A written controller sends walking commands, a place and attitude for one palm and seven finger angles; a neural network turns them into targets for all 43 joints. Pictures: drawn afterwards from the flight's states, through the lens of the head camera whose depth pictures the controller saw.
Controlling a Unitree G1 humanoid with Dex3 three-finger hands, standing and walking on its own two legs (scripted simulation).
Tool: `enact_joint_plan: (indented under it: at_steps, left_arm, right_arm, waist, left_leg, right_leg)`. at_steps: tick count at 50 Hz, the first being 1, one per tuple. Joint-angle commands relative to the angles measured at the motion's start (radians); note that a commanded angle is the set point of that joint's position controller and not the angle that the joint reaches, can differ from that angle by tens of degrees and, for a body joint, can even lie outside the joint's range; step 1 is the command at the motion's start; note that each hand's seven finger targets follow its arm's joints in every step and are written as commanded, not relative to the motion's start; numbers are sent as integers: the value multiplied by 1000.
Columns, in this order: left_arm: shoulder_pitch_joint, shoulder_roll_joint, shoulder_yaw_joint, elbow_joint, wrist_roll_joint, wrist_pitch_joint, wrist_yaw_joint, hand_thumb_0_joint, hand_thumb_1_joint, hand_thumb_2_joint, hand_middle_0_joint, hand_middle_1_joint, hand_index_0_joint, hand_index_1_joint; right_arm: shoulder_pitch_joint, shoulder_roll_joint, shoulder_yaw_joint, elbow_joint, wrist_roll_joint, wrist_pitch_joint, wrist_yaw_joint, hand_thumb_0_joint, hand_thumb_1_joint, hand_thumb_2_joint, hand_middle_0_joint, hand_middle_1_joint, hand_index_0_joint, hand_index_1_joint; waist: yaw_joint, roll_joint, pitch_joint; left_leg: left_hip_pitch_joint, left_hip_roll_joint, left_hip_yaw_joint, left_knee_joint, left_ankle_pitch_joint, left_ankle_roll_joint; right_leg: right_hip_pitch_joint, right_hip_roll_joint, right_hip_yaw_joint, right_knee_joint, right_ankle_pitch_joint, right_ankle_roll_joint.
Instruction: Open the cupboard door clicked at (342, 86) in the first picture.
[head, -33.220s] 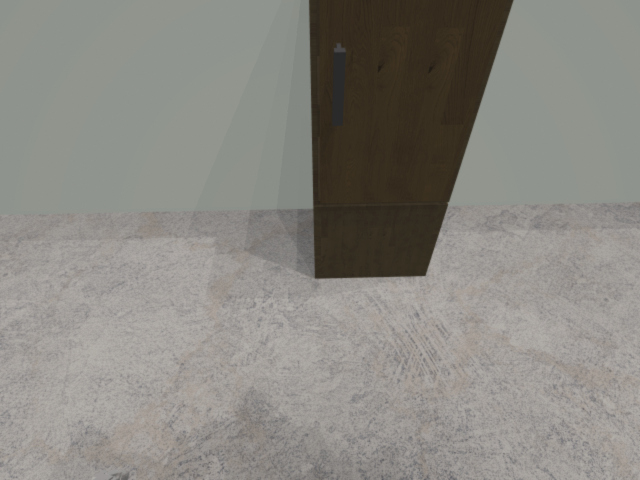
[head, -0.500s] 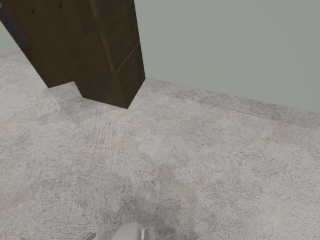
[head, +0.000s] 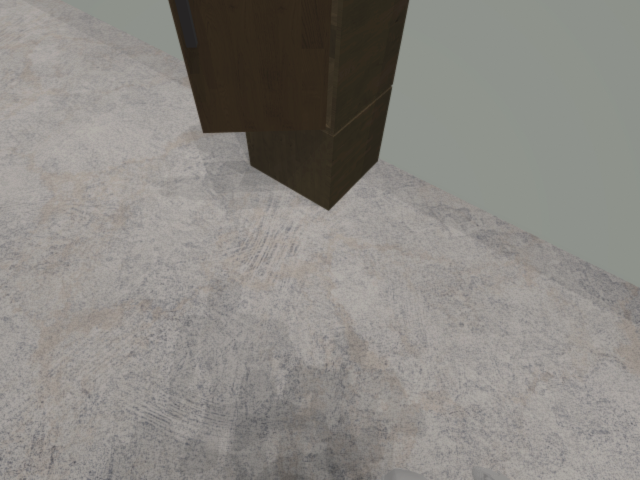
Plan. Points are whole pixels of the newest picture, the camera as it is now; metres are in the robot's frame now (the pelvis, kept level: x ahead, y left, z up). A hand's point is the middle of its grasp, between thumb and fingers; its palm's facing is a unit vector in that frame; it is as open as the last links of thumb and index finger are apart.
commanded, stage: turn to face it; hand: left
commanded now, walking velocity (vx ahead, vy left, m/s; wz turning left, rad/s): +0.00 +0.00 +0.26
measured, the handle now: (184, 4) +1.08 +0.43 +0.05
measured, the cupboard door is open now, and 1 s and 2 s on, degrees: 42 42 42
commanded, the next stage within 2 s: take the last steps up to it in 0.10 s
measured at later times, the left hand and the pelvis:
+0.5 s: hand out of the picture -0.02 +0.16 -0.16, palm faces +0.27 -0.94 -0.20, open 7.3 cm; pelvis +0.02 -0.01 +0.01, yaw +11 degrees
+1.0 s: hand (171, 402) +0.23 +0.25 -0.16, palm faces +0.13 -0.97 -0.19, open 7.4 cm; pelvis +0.15 +0.06 +0.00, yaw +7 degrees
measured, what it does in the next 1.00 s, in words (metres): walks ahead: right foot, then left foot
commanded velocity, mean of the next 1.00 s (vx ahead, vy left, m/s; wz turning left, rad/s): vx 0.25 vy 0.03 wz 0.07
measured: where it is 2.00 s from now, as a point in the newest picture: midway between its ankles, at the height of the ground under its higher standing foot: (293, 373)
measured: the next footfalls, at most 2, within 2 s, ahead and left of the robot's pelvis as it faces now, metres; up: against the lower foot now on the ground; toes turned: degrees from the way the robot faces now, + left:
right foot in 0.12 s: +0.03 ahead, -0.13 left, +0.00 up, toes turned -3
left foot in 0.60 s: +0.07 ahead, +0.16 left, +0.00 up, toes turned +17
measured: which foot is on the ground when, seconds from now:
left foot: down 0.00-0.14, up 0.16-0.58, down 0.60-1.00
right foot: up 0.00-0.10, down 0.12-0.60, up 0.62-1.00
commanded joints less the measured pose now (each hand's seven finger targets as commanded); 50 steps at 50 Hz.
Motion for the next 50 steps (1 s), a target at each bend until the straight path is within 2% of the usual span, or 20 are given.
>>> enact_joint_plan:
  at_steps: [1,4,5,6,7,8,11,14,19,22,25,27,28,29,30,31,34,38,48,50]
  left_arm:
    - [11,36,-1,-65,-5,-30,7,0,900,900,-200,-300,-200,-300]
    - [99,47,4,-36,-6,-47,11,0,900,900,-200,-300,-200,-300]
    - [128,75,10,-27,-2,-58,17,0,900,900,-200,-300,-200,-300]
    - [139,152,23,-21,11,-68,25,0,900,900,-200,-300,-200,-300]
    - [134,179,18,-31,9,-67,23,0,900,900,-200,-300,-200,-300]
    - [108,152,16,-31,5,-76,27,0,900,900,-200,-300,-200,-300]
    - [49,88,2,-41,-1,-78,28,0,900,900,-200,-300,-200,-300]
    - [91,67,8,-19,3,-92,27,0,900,900,-200,-300,-200,-300]
    - [187,86,15,46,10,-106,19,0,900,900,-200,-300,-200,-300]
    - [200,97,16,73,14,-108,11,0,900,900,-200,-300,-200,-300]
    - [179,108,18,85,19,-106,7,0,900,900,-200,-300,-200,-300]
    - [144,110,17,94,11,-100,3,0,900,900,-200,-300,-200,-300]
    - [125,90,13,91,7,-96,0,0,900,900,-200,-300,-200,-300]
    - [120,42,4,83,3,-92,-7,0,900,900,-200,-300,-200,-300]
    - [87,-19,-9,40,-1,-93,-11,0,900,900,-200,-300,-200,-300]
    - [13,-8,-14,9,8,-95,-5,0,900,900,-200,-300,-200,-300]
    - [22,-3,-8,49,9,-92,-20,0,900,900,-200,-300,-200,-300]
    - [74,-40,-11,77,7,-75,-21,0,900,900,-200,-300,-200,-300]
    - [-126,-29,-13,-10,2,-71,-29,0,900,900,-200,-300,-200,-300]
    - [-82,-17,-7,0,4,-78,-29,0,900,900,-200,-300,-200,-300]
  right_arm:
    - [43,-196,-55,-33,-5,-4,-14,0,-900,-900,200,300,200,300]
    - [21,-181,-56,-27,5,-1,-11,0,-900,-900,200,300,200,300]
    - [26,-145,-52,-26,11,-4,-8,0,-900,-900,200,300,200,300]
    - [47,-86,-43,-35,19,-6,-1,0,-900,-900,200,300,200,300]
    - [17,-90,-45,-47,15,5,1,0,-900,-900,200,300,200,300]
    - [7,-107,-52,-35,8,18,-1,0,-900,-900,200,300,200,300]
    - [44,-81,-50,25,11,26,9,0,-900,-900,200,300,200,300]
    - [51,-64,-48,45,3,21,19,0,-900,-900,200,300,200,300]
    - [-22,-50,-43,27,1,5,34,0,-900,-900,200,300,200,300]
    - [-40,-41,-37,18,2,-4,41,0,-900,-900,200,300,200,300]
    - [-16,-30,-31,17,4,-20,46,0,-900,-900,200,300,200,300]
    - [88,-33,-27,51,1,-34,39,0,-900,-900,200,300,200,300]
    - [174,-61,-32,83,2,-43,30,0,-900,-900,200,300,200,300]
    - [279,-131,-52,110,-2,-49,18,0,-900,-900,200,300,200,300]
    - [403,-226,-76,130,-14,-51,3,0,-900,-900,200,300,200,300]
    - [430,-240,-71,142,-15,-46,-7,0,-900,-900,200,300,200,300]
    - [253,-130,-36,90,-6,-64,-19,0,-900,-900,200,300,200,300]
    - [258,-82,-20,109,-1,-93,-24,0,-900,-900,200,300,200,300]
    - [330,-92,-21,178,-13,-85,-23,0,-900,-900,200,300,200,300]
    - [331,-99,-24,191,-14,-80,-22,0,-900,-900,200,300,200,300]
  waist:
    - [-40,174,-108]
    - [3,133,-125]
    - [18,44,-135]
    - [12,-195,-139]
    - [30,-238,-110]
    - [18,-307,-85]
    - [-18,-146,-59]
    - [0,-140,-55]
    - [48,-126,-20]
    - [49,-151,7]
    - [32,-171,3]
    - [-26,-132,-12]
    - [-65,-56,-35]
    - [-110,136,-80]
    - [-162,340,-90]
    - [-171,247,-64]
    - [-78,158,15]
    - [-28,91,1]
    - [-48,90,52]
    - [-21,72,29]
  left_leg:
    - [67,240,-212,-109,383,141]
    - [-15,192,-208,-33,289,90]
    - [-99,135,-172,41,154,41]
    - [-239,3,-38,216,-100,-27]
    - [-246,-36,-36,418,-361,-45]
    - [-263,-4,-79,545,-359,-44]
    - [-294,20,-59,687,-192,-67]
    - [-325,49,-33,639,-127,-79]
    - [-352,71,12,462,-144,-79]
    - [-310,69,43,343,-138,-69]
    - [-171,50,83,188,-149,-51]
    - [48,8,140,25,-51,-45]
    - [200,6,140,-50,-43,-43]
    - [345,134,-38,-103,-135,0]
    - [404,357,-360,-234,-212,97]
    - [351,423,-429,-271,-217,160]
    - [165,358,-260,-308,-161,141]
    - [169,295,-68,-302,201,132]
    - [179,294,-2,-257,279,129]
    - [147,280,9,-170,311,112]
  right_leg:
    - [87,41,-27,-182,-23,-9]
    - [274,55,-41,-449,176,-19]
    - [387,-12,21,-572,249,-35]
    - [468,-227,252,-635,354,-115]
    - [370,-365,318,-672,446,-219]
    - [299,-339,328,-675,507,-242]
    - [341,-225,124,-631,580,-199]
    - [387,-235,90,-681,403,-177]
    - [449,-285,107,-738,236,-199]
    - [411,-283,80,-759,154,-201]
    - [331,-273,39,-739,83,-192]
    - [213,-216,-24,-671,38,-155]
    - [127,-174,-63,-587,13,-130]
    - [-6,-92,-125,-377,-32,-89]
    - [-182,20,-189,-90,-174,-51]
    - [-247,14,-76,73,-189,-80]
    - [-237,-55,12,207,23,-85]
    - [-176,-47,4,125,153,-63]
    - [-41,-5,-61,-261,196,-83]
    - [94,31,-90,-333,184,-98]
